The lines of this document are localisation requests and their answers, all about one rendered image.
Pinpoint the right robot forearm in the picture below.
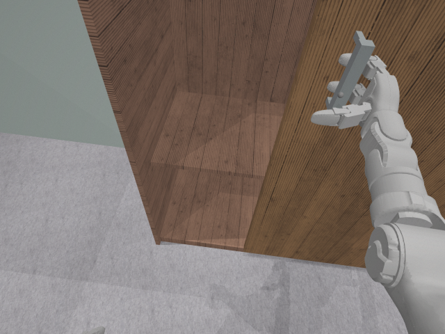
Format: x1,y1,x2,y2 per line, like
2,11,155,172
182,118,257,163
359,110,445,230

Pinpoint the wardrobe door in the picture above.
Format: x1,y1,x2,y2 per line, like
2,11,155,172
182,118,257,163
243,0,445,268

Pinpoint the right robot hand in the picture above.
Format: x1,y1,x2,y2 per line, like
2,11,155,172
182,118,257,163
311,53,400,129

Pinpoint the robot right upper arm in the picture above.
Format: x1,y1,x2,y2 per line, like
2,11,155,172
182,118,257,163
364,222,445,334

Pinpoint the handle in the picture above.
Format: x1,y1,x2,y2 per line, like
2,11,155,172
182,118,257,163
325,31,375,110

